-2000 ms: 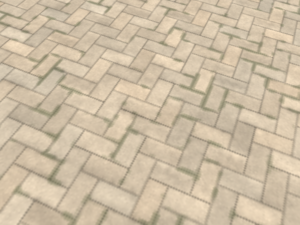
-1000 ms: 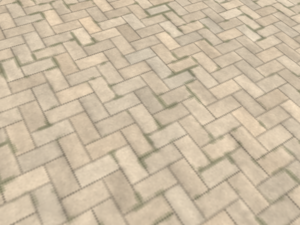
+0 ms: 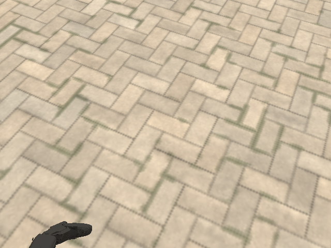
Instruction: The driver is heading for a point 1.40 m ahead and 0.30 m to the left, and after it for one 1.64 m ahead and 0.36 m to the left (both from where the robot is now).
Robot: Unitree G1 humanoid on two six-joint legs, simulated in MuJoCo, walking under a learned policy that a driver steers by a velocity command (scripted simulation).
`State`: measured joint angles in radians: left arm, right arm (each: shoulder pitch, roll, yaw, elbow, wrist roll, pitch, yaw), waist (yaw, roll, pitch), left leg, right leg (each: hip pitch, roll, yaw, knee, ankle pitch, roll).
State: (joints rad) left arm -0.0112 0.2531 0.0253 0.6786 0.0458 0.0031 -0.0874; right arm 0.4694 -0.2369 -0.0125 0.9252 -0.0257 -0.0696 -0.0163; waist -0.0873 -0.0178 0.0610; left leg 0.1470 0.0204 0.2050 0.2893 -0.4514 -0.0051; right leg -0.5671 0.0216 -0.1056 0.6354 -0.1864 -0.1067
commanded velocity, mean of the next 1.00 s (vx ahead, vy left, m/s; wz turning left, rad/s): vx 0.49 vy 0.00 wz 0.31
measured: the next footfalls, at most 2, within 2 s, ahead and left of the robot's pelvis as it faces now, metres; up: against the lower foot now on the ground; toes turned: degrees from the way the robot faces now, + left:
right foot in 0.02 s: +0.18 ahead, -0.07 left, +0.00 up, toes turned -4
left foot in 0.58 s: +0.47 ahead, +0.08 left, +0.00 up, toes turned +12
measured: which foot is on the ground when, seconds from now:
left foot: down 0.00-0.04, up 0.06-0.56, down 0.58-1.00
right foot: up 0.00-0.00, down 0.02-0.60, up 0.62-1.00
